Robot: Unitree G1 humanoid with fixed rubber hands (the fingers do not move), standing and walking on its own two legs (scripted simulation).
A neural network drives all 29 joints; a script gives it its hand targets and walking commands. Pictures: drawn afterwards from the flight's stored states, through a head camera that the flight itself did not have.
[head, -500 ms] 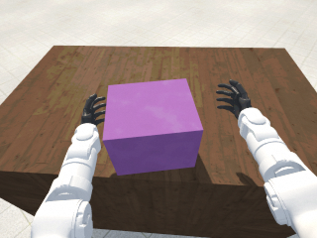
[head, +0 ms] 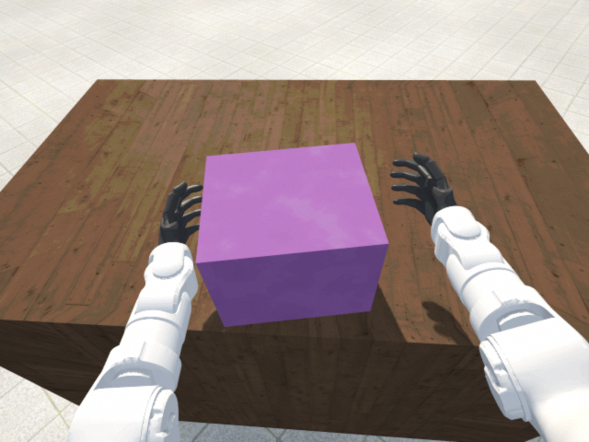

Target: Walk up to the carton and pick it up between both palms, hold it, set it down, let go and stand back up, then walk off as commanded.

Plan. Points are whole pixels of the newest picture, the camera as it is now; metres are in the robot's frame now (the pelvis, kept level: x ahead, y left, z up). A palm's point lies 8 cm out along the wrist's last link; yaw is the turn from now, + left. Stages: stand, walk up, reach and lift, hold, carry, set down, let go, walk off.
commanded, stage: reach and lift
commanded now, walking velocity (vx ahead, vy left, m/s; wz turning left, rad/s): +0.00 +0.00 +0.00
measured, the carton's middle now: (289, 234) +0.43 +0.06 +0.03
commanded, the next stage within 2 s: none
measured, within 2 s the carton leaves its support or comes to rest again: leaves its support in 1.58 s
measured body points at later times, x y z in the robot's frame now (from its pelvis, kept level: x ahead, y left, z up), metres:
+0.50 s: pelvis +0.00 +0.00 +0.00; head +0.04 -0.01 +0.45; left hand +0.39 +0.20 +0.08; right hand +0.46 -0.13 +0.08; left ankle +0.01 +0.16 -0.74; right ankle +0.00 -0.09 -0.74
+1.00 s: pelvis +0.00 +0.00 +0.00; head +0.03 -0.01 +0.45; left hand +0.38 +0.19 +0.08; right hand +0.45 -0.12 +0.09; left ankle +0.01 +0.16 -0.74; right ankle +0.00 -0.09 -0.74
